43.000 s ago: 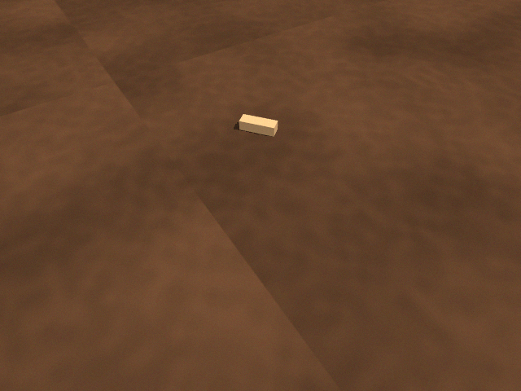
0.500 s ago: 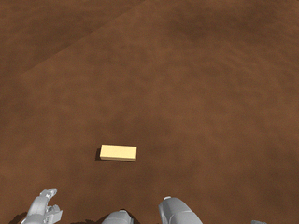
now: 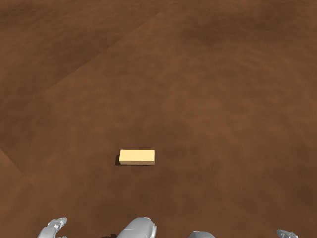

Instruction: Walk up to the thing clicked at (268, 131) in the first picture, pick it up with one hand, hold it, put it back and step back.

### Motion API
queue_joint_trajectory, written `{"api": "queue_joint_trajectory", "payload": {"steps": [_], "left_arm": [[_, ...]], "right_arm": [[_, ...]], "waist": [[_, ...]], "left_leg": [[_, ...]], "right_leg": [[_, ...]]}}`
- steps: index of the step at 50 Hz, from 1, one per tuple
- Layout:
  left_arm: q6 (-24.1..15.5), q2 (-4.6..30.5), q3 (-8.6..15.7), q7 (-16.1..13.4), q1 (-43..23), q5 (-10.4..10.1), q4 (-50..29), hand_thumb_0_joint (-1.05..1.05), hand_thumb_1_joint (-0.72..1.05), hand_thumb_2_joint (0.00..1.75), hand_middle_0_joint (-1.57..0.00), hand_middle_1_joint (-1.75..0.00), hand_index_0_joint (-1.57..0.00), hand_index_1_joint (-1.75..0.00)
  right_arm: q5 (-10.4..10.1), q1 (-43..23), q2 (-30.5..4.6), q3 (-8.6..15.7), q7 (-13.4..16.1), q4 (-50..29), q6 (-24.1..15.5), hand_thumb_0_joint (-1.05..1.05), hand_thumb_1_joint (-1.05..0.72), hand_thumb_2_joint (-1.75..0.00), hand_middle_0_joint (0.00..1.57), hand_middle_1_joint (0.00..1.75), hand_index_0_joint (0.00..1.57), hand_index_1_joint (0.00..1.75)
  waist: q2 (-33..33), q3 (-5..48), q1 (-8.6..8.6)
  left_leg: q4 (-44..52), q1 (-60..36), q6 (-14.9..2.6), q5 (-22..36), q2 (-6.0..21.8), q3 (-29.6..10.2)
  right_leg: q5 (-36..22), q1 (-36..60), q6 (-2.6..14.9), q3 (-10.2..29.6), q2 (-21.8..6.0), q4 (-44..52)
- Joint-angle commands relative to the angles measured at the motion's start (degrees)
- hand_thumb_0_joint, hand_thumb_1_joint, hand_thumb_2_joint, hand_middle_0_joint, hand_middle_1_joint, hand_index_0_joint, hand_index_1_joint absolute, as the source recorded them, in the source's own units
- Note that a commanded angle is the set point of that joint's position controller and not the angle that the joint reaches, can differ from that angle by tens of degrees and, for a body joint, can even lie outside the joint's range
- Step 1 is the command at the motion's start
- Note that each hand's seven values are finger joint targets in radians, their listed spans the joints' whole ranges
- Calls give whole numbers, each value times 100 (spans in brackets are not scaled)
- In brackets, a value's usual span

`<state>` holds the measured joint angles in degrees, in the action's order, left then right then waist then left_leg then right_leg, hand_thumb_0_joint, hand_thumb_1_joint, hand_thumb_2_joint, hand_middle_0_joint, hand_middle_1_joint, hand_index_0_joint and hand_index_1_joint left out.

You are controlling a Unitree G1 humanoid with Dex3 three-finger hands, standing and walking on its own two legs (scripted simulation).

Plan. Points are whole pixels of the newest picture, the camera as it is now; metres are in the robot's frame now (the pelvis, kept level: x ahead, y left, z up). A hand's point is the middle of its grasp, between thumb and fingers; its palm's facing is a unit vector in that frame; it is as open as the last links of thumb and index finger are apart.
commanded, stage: step back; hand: left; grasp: from above
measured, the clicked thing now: (137, 157) +0.62 +0.21 -0.73
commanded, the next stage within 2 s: none
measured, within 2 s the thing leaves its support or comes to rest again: neither
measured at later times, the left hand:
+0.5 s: hand out of the picture -0.07 +0.26 -0.16, palm faces -0.01 -0.91 -0.41, open 7.4 cm
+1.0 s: hand out of the picture -0.23 +0.25 -0.15, palm faces +0.07 -0.91 -0.40, open 7.4 cm
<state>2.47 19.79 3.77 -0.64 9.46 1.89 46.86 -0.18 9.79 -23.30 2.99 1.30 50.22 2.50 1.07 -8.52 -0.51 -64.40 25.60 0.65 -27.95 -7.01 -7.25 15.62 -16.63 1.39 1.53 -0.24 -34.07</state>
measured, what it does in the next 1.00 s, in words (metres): walks backwards: left foot, then right foot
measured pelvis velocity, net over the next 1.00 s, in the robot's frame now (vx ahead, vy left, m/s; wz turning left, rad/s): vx -0.34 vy -0.03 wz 0.07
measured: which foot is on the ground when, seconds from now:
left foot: up 0.00-0.12, down 0.14-0.54, up 0.56-0.84, down 0.86-1.00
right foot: down 0.00-0.16, up 0.18-0.50, down 0.52-0.88, up 0.90-1.00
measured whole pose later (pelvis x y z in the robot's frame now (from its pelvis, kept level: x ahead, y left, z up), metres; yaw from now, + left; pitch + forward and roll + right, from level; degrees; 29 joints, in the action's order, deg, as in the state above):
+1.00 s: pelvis -0.34 -0.03 -0.01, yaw +4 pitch -3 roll +0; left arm 4.2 22.9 4.0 -1.3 6.8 0.5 46.9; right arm 2.1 10.4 -20.5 1.9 0.2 50.6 2.6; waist -1.4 -9.7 0.3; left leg -36.5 17.2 -1.0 -16.0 -0.2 -1.5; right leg 29.1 -29.1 1.0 6.3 5.2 -65.1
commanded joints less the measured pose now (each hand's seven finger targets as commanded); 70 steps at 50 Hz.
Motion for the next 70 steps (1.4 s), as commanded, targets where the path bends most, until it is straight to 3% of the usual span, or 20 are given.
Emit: {"api": "queue_joint_trajectory", "payload": {"steps": [1,6,8,9,10,13,20,25,27,28,31,40,43,45,48,58,60,61,64,70], "left_arm": [[-169,1423,427,-143,-15,50,-627,0,90,90,-20,-30,-20,-30],[-33,1530,379,-79,-213,-91,-754,0,90,90,-20,-30,-20,-30],[-13,1108,274,-51,-71,-136,-824,0,90,90,-20,-30,-20,-30],[-12,1368,417,-136,-526,-105,-846,0,90,90,-20,-30,-20,-30],[-6,1402,434,-161,-574,-47,-766,0,90,90,-20,-30,-20,-30],[-11,1306,431,-111,103,-160,-515,0,90,90,-20,-30,-20,-30],[-71,1209,414,-31,147,-86,-513,0,90,90,-20,-30,-20,-30],[-187,1224,416,-13,1023,1,32,0,90,90,-20,-30,-20,-30],[-185,2330,678,7,555,31,-235,0,90,90,-20,-30,-20,-30],[-218,2452,672,-15,292,74,-439,0,90,90,-20,-30,-20,-30],[-220,1700,493,-85,-611,48,-557,0,90,90,-20,-30,-20,-30],[-92,1654,428,-162,-6,0,-613,0,90,90,-20,-30,-20,-30],[-4,1387,283,-103,-18,-79,-676,0,90,90,-20,-30,-20,-30],[-20,1506,420,-174,-607,-71,-698,0,90,90,-20,-30,-20,-30],[38,1344,398,-129,-33,-171,-330,0,90,90,-20,-30,-20,-30],[-238,1250,319,-33,862,-23,356,0,90,90,-20,-30,-20,-30],[-296,2259,601,-44,692,115,217,0,90,90,-20,-30,-20,-30],[-309,2604,660,-84,233,135,17,0,90,90,-20,-30,-20,-30],[-388,1758,424,-119,-516,65,-64,0,90,90,-20,-30,-20,-30],[-474,1863,515,-54,349,130,167,0,90,90,-20,-30,-20,-30]], "right_arm": [[41,-4,-932,216,44,-483,-137,0,-90,-90,20,30,20,30],[144,725,-865,310,-1,-232,-237,0,-90,-90,20,30,20,30],[294,425,-1660,509,-27,-429,-272,0,-90,-90,20,30,20,30],[209,244,-2059,562,-61,-519,-254,0,-90,-90,20,30,20,30],[232,59,-1844,537,-36,-489,-286,0,-90,-90,20,30,20,30],[206,-416,-1311,350,53,-613,-290,0,-90,-90,20,30,20,30],[200,-22,-1351,401,72,-712,-233,0,-90,-90,20,30,20,30],[83,-419,-1348,357,17,-835,-53,0,-90,-90,20,30,20,30],[-14,-591,-873,260,75,-1003,-41,0,-90,-90,20,30,20,30],[19,-619,-1091,361,124,-943,-21,0,-90,-90,20,30,20,30],[-29,23,-1020,297,94,-560,-44,0,-90,-90,20,30,20,30],[128,261,-851,257,11,-492,-132,0,-90,-90,20,30,20,30],[238,583,-1252,421,8,-339,-164,0,-90,-90,20,30,20,30],[218,21,-2089,549,-65,-557,-158,0,-90,-90,20,30,20,30],[259,-546,-1398,305,29,-578,-189,0,-90,-90,20,30,20,30],[148,-328,-1377,336,-61,-546,81,0,-90,-90,20,30,20,30],[119,-574,-743,186,-40,-794,29,0,-90,-90,20,30,20,30],[152,-716,-1009,311,35,-747,57,0,-90,-90,20,30,20,30],[82,-137,-1031,298,0,-313,-11,0,-90,-90,20,30,20,30],[261,-360,-1030,313,-149,-239,-145,0,-90,-90,20,30,20,30]], "waist": [[-1008,942,-234],[-919,1337,152],[873,1197,80],[1257,1043,415],[757,888,318],[606,843,-117],[913,1055,237],[882,1387,-176],[-1737,917,-312],[-1611,609,-313],[-849,480,240],[-1244,1153,-141],[-240,1353,36],[1247,908,345],[400,793,-205],[921,1334,-129],[-1444,868,-332],[-1465,549,-473],[-394,274,197],[-1077,396,-411]], "left_leg": [[1121,189,94,-313,285,180],[4205,-1360,-146,1638,511,780],[4462,-2022,-918,2718,2335,-1778],[4614,-977,-1771,3322,3084,-2363],[4463,-877,-1801,3527,2989,-2087],[3912,-1402,-1352,4147,2196,-708],[3600,-2019,-1613,3994,2247,-654],[2860,-869,-838,2591,1699,-200],[774,511,-128,-560,101,266],[-248,256,-47,-857,280,-337],[-766,197,-76,47,26,-295],[2710,-556,-68,181,481,684],[4241,-1824,-554,1591,1362,-478],[4821,-297,-2013,2232,3184,-2661],[4162,-536,-1482,3282,2317,-883],[3351,-985,-914,1553,1734,-237],[1618,1091,-188,-341,240,208],[535,494,7,-621,504,-522],[-108,420,-48,350,216,-438],[1574,507,103,32,630,93]], "right_leg": [[-2515,1287,1172,1217,-1376,749],[-2249,807,679,853,-1080,-114],[470,-1091,27,226,190,-1374],[2277,-827,-70,498,523,-2553],[2151,-864,-14,984,539,-3285],[1417,-1257,-15,931,597,-3823],[1494,-911,-320,398,310,-2054],[-319,946,6,-116,128,1067],[-422,62,1301,2881,-2037,1626],[-677,-794,1708,3429,-2477,1745],[-1520,-599,1013,1296,-1332,1022],[-2269,952,922,1184,-1374,308],[-800,-439,280,771,-770,-652],[2230,-698,-101,489,356,-3071],[1450,-856,6,901,547,-4066],[311,914,9,-341,311,1139],[1337,725,790,2752,-1652,1771],[1652,-770,1601,3688,-2620,2120],[224,-545,862,1469,-1377,1326],[2794,546,930,1826,-1452,1651]]}}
